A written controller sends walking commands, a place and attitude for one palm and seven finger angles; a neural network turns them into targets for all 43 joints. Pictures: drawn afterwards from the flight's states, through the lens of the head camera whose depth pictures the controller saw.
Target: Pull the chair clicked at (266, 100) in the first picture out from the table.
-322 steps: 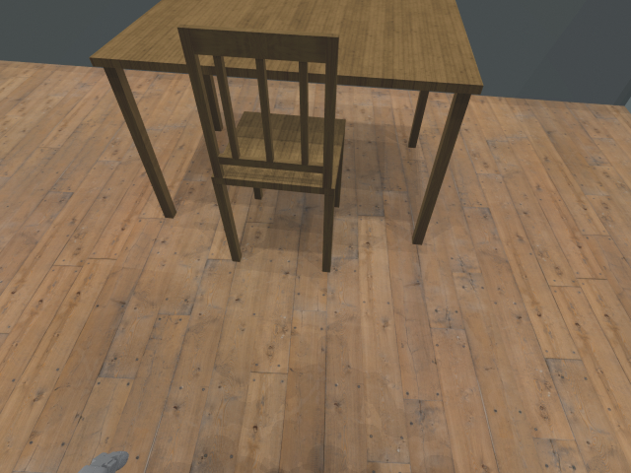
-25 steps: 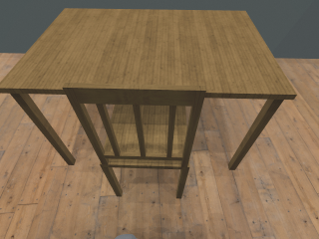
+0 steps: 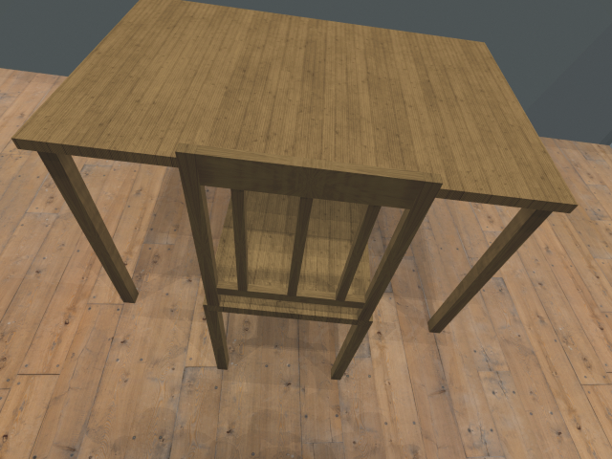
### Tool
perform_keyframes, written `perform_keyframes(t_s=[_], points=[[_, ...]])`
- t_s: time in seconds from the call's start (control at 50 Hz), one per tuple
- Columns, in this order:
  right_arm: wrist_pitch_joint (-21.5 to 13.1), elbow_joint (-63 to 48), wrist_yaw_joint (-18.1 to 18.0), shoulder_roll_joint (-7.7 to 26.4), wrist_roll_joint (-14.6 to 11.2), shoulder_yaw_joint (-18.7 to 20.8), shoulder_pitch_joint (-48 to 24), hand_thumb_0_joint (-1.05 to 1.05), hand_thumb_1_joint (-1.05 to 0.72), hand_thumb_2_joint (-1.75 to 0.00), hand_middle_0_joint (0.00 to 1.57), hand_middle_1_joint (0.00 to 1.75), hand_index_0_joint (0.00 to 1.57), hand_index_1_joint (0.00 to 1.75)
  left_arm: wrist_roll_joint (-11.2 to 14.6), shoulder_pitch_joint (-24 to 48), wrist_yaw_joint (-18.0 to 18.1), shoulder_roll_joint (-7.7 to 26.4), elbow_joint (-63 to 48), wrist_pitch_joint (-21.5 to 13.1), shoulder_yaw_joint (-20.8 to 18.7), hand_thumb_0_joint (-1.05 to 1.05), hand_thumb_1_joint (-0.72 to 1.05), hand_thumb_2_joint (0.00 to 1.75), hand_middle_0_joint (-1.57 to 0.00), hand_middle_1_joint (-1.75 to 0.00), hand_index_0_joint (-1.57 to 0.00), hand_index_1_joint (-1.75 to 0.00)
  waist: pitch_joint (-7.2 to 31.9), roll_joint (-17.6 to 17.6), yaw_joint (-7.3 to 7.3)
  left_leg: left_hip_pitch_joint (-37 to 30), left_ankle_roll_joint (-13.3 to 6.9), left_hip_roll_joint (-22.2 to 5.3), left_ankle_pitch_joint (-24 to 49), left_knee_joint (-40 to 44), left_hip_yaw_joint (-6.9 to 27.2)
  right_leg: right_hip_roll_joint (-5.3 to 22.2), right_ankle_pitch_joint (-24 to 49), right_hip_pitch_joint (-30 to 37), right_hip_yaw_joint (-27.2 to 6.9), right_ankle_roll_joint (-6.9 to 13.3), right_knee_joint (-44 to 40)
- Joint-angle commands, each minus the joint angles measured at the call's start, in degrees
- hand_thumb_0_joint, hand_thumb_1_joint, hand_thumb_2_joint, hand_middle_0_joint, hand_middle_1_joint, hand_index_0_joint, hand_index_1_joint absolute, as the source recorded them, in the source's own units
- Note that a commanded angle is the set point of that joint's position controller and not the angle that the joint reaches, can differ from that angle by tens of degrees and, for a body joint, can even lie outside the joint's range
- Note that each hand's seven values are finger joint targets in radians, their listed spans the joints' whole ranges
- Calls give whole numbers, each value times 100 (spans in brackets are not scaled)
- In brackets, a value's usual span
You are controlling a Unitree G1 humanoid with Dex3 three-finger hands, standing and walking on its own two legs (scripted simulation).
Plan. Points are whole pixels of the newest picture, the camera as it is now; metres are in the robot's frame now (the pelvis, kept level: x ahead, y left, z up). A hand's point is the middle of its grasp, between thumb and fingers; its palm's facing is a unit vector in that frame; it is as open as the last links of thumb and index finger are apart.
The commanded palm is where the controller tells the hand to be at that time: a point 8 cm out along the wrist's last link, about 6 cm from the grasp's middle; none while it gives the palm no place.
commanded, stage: come to a stop and stand still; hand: left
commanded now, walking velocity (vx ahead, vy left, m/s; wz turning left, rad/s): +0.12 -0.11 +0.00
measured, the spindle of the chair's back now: (298, 250) +0.48 +0.04 -0.09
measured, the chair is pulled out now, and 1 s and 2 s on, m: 0.00 0.00 0.00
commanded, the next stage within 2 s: look again from close up in 0.62 s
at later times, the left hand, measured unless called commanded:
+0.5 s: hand out of the picture -0.06 +0.08 -0.15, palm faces +0.09 -0.97 -0.23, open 7.4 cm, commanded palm none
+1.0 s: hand out of the picture -0.03 +0.18 -0.19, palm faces +0.10 -0.97 -0.23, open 7.4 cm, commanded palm none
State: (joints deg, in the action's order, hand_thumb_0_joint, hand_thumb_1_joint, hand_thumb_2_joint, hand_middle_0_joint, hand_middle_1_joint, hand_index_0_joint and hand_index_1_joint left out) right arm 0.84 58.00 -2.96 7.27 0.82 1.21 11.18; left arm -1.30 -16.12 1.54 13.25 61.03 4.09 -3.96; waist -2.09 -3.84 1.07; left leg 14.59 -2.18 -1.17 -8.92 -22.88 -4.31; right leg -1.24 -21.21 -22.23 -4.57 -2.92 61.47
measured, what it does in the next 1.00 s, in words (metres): steps on the spot: right foot, then left foot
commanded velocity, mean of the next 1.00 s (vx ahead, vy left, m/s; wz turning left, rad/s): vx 0.03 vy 0.07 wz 0.00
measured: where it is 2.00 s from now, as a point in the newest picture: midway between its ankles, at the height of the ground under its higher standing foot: outside the picture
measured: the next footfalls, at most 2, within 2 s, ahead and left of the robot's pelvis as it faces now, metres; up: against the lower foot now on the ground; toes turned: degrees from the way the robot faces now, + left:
right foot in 0.24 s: -0.01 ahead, -0.12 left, +0.00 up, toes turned +2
left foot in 0.86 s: +0.01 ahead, +0.03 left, +0.00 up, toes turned +2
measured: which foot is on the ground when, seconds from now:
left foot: down 0.00-0.24, up 0.26-0.84, down 0.86-1.00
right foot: up 0.00-0.22, down 0.24-1.00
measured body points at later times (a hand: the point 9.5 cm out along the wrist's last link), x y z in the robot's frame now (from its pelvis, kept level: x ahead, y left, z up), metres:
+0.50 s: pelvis -0.02 -0.07 +0.00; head +0.00 -0.12 +0.45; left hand -0.07 +0.13 -0.14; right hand -0.05 -0.29 -0.18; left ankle -0.02 +0.07 -0.69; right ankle -0.09 -0.14 -0.75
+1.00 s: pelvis -0.04 -0.01 -0.02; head -0.05 +0.00 +0.43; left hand -0.03 +0.23 -0.18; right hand +0.09 -0.24 -0.14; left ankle -0.03 +0.03 -0.75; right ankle -0.04 -0.15 -0.73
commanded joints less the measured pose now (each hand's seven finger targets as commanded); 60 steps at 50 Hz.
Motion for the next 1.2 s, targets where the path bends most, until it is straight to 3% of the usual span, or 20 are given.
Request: perform_keyframes(t_s=[0.0,0.12,0.18,0.2,0.22,0.26,0.32,0.42,0.68,0.7,0.72,0.74,0.8,0.82,0.84,0.86,0.94,1.0,1.06,1.18], points=[[-25,-108,-44,1093,39,274,624,0,-90,-90,20,30,20,30,-33,-282,-46,264,-240,-3,-51,0,90,90,-20,-30,-20,-30,166,1310,-257,-701,-339,-1441,-710,1213,1508,178,-91,-394,56,11,-469],[27,16,69,1204,117,364,718,0,-90,-90,20,30,20,30,28,-574,-70,-56,-87,-111,120,0,90,90,-20,-30,-20,-30,207,1577,-242,-241,-374,-1218,-2060,1525,1583,50,-648,782,706,286,-2484],[79,136,125,1031,58,335,598,0,-90,-90,20,30,20,30,44,-1365,-32,-78,281,-235,145,0,90,90,-20,-30,-20,-30,147,1155,120,481,-2,-679,-2507,1131,1015,-22,339,2148,1012,358,-4326],[87,190,146,742,-1,278,675,0,-90,-90,20,30,20,30,9,-1439,17,89,342,-291,140,0,90,90,-20,-30,-20,-30,62,544,108,803,198,-305,-2319,481,662,404,138,2369,551,442,-4840],[97,145,148,349,-62,169,684,0,-90,-90,20,30,20,30,-23,-1293,60,396,286,-358,121,0,90,90,-20,-30,-20,-30,-152,-619,56,1056,385,139,-2003,-630,211,1388,-1152,1844,-797,744,-5519],[126,79,215,530,49,173,565,0,-90,-90,20,30,20,30,28,-489,77,618,-21,-394,151,0,90,90,-20,-30,-20,-30,-787,-389,-90,969,350,11,-1621,-1598,371,2059,-1985,335,-1446,1054,-6067],[65,384,246,472,50,115,877,0,-90,-90,20,30,20,30,86,-572,95,122,146,-596,255,0,90,90,-20,-30,-20,-30,-1049,-306,-150,1115,367,-40,-788,-1881,371,1514,1388,944,-441,801,-5396],[139,310,173,597,-26,122,799,0,-90,-90,20,30,20,30,83,-1216,193,163,283,-624,194,0,90,90,-20,-30,-20,-30,-233,-561,31,1426,489,87,-1036,-2678,302,1614,6291,2369,43,527,-4183],[100,-111,157,447,-68,82,-241,0,-90,-90,20,30,20,30,-41,-1077,240,135,153,-515,134,0,90,90,-20,-30,-20,-30,-7,-509,138,643,413,138,-1267,-1536,283,1636,5609,2154,-393,1229,-3808],[-145,-782,136,602,8,68,-518,0,-90,-90,20,30,20,30,-67,-1583,393,308,-14,-796,137,0,90,90,-20,-30,-20,-30,50,-1141,121,1232,344,635,-2168,-2157,36,1325,9983,2635,-978,533,-3447],[-189,-762,167,617,8,129,54,0,-90,-90,20,30,20,30,-80,-1470,366,418,-310,-874,126,0,90,90,-20,-30,-20,-30,634,-929,-170,1263,21,485,-1328,-1971,173,1302,9889,3138,-279,369,-2772],[-193,-685,188,646,-6,109,125,0,-90,-90,20,30,20,30,-65,-1311,319,485,-423,-867,63,0,90,90,-20,-30,-20,-30,879,-217,-169,858,-71,526,-1027,-1486,-121,1339,9352,3016,-190,499,-2578],[-212,-596,141,762,-20,116,648,0,-90,-90,20,30,20,30,26,-944,281,341,-567,-790,97,0,90,90,-20,-30,-20,-30,993,-208,-390,-646,-113,127,608,-395,269,1069,6011,1892,-25,737,-2219],[-219,-615,121,929,13,138,689,0,-90,-90,20,30,20,30,37,-905,272,183,-629,-719,136,0,90,90,-20,-30,-20,-30,767,284,-362,-1181,-278,-389,2078,-479,699,792,4103,1086,192,642,-2102],[-237,-630,114,1037,35,129,735,0,-90,-90,20,30,20,30,53,-824,255,-14,-686,-610,202,0,90,90,-20,-30,-20,-30,512,1068,-278,-1286,-677,-1094,3664,-352,1446,443,569,389,444,496,-1824],[-193,-696,125,1052,43,102,511,0,-90,-90,20,30,20,30,21,-949,244,-58,-728,-514,193,0,90,90,-20,-30,-20,-30,193,1176,-97,-1078,-951,-1292,4299,-312,1330,350,-1050,102,388,428,-1650],[-171,-903,79,851,28,-48,19,0,-90,-90,20,30,20,30,-28,-937,188,136,-664,-314,236,0,90,90,-20,-30,-20,-30,-551,1570,182,569,-932,-980,2362,148,1393,357,-861,611,440,366,-1758],[-152,-1001,141,1034,20,-12,-118,0,-90,-90,20,30,20,30,-68,-951,131,150,-637,-274,250,0,90,90,-20,-30,-20,-30,-321,436,233,1253,-714,-846,-892,468,1690,346,94,1207,355,418,-2441],[-115,-957,174,1027,3,11,29,0,-90,-90,20,30,20,30,-80,-737,98,236,-768,-294,270,0,90,90,-20,-30,-20,-30,-613,209,102,1491,-375,-556,-2712,812,1747,434,10,1003,120,562,-3197],[-176,-714,149,1075,-3,57,467,0,-90,-90,20,30,20,30,-59,-682,77,198,-860,-273,252,0,90,90,-20,-30,-20,-30,-198,555,32,497,-293,-772,-2410,1240,2008,266,21,441,237,460,-2634]])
